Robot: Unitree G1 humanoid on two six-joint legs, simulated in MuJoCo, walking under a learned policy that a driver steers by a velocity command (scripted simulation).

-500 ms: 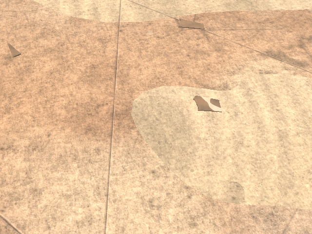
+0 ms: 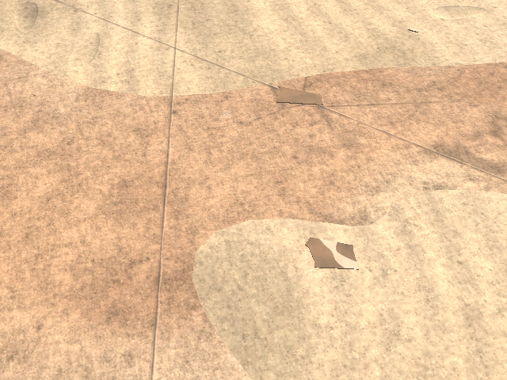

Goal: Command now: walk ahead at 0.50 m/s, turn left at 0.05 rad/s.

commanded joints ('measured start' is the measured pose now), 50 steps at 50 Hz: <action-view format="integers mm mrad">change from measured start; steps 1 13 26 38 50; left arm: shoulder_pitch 231 321 422 115 72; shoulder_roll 152 109 105 39 56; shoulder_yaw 55 38 34 33 36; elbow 39 163 189 118 62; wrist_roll -30 -38 -33 -15 -3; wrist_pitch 5 -34 -13 40 30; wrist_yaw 2 -4 14 -27 -27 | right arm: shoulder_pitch -24 -332 35 -62 -2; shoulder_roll -125 -35 -227 -66 -127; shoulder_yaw -25 8 -68 -27 -39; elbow -89 -170 -62 0 51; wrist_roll -7 -19 -20 -4 -16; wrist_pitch -21 19 -5 -55 -20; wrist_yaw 6 45 10 4 -32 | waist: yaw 86 67 -60 49 89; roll -50 -69 159 42 89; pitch -123 29 -344 31 -59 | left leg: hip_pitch -526 -540 348 -39 211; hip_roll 82 200 520 310 365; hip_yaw -58 95 -637 76 274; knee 424 -92 -588 -775 -341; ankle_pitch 104 443 184 516 1306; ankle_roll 7 -88 219 59 20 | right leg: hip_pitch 506 320 -130 -232 37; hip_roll -371 -169 36 -117 47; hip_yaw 570 142 113 119 -90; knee -299 -471 687 396 23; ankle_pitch -92 258 -378 79 -92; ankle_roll -195 -105 11 55 -88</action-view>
